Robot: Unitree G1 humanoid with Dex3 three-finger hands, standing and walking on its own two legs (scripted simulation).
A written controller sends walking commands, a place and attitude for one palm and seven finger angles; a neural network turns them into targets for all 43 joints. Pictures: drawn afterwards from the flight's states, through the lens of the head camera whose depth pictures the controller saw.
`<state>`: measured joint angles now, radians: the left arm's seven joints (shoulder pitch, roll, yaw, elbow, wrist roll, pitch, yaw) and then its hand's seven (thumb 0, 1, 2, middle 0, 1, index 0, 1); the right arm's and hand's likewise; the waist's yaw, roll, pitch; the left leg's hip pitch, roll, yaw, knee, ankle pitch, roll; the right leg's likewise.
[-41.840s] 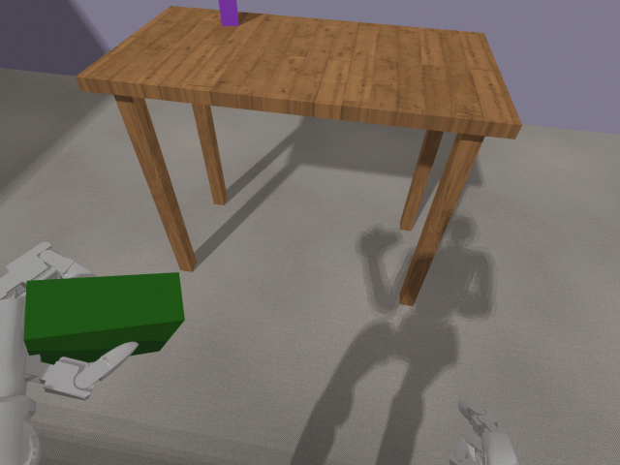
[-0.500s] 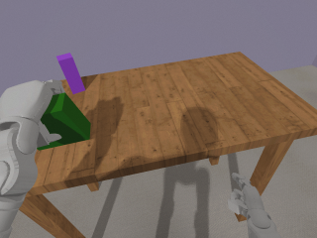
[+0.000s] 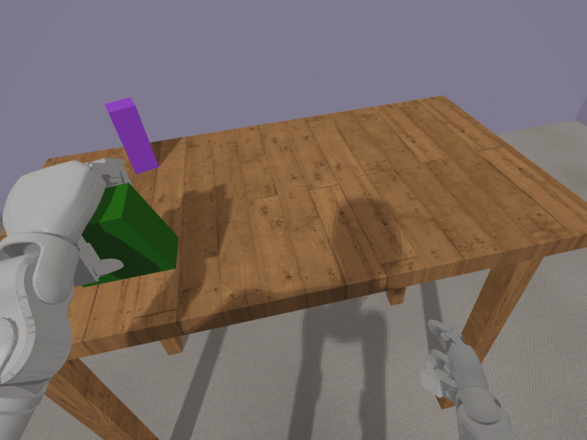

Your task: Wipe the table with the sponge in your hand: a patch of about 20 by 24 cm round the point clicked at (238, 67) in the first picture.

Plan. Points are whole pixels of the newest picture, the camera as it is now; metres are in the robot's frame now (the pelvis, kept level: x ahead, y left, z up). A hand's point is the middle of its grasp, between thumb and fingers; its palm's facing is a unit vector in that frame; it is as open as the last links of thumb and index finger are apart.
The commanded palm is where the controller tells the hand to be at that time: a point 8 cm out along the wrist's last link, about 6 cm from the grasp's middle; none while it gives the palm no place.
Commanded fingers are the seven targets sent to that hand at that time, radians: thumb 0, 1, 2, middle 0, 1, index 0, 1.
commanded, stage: bring the sponge back beside the body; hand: left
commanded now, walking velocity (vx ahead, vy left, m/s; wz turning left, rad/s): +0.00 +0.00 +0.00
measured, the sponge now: (113, 247) +0.24 +0.28 +0.18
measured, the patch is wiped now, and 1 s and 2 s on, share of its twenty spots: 1.00 1.00 1.00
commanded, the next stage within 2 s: step back with the hand held close in 1.16 s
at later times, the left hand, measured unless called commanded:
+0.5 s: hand (97, 238) +0.22 +0.27 +0.22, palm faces +0.29 -0.12 -0.95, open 9.3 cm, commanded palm +0.16 +0.27 +0.30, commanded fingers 0.00 0.10 1.30 -1.20 -1.60 -1.20 -1.60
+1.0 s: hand (84, 250) +0.20 +0.27 +0.22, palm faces +0.31 -0.12 -0.94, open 9.3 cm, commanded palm +0.15 +0.27 +0.30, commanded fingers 0.00 0.10 1.30 -1.20 -1.60 -1.20 -1.60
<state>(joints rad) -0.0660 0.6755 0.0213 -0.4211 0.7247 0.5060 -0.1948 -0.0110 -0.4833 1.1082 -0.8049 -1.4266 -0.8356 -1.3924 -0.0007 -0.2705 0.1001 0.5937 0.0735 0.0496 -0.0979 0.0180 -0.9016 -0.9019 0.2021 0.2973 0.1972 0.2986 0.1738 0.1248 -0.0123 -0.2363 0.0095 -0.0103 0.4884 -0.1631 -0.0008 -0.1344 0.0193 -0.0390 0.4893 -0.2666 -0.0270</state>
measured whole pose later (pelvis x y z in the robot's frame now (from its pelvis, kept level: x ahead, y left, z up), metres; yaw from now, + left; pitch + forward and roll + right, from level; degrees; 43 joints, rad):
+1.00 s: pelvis +0.00 -0.01 +0.00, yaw +0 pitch -6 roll -1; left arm 0.15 0.70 0.10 -0.60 0.67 0.50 -0.15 -0.01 -0.48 1.11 -0.81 -1.42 -0.84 -1.39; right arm 0.01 -0.27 0.10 0.57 0.06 0.04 -0.10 0.02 -0.90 -0.90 0.20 0.30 0.20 0.30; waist 0.18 0.12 -0.02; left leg -0.22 0.03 -0.01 0.51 -0.19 -0.01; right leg -0.12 0.04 -0.04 0.50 -0.28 -0.04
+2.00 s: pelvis -0.04 +0.02 -0.02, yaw +0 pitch +3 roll -3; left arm 0.30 0.52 0.53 -0.75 -0.07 -0.20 0.13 -0.01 -0.49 1.10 -0.81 -1.42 -0.84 -1.39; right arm 0.20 -0.22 0.03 0.57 0.02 -0.05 -0.07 0.02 -0.90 -0.90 0.20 0.30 0.20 0.30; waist -0.01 0.02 -0.01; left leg -0.50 0.01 -0.04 0.70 -0.25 0.02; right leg -0.41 0.03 -0.06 0.60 -0.23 0.00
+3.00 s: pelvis -0.19 +0.02 -0.01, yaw -1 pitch +2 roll -1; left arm 0.19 0.55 0.56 -0.75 -0.08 -0.20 0.14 -0.01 -0.49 1.10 -0.81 -1.42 -0.84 -1.39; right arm 0.12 -0.17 0.00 0.59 0.02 -0.09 -0.04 0.01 -0.90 -0.90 0.20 0.30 0.20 0.30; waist -0.02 -0.09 0.08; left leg -0.41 0.04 0.04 0.65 -0.27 0.01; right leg -0.55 0.05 0.07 0.93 -0.51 0.03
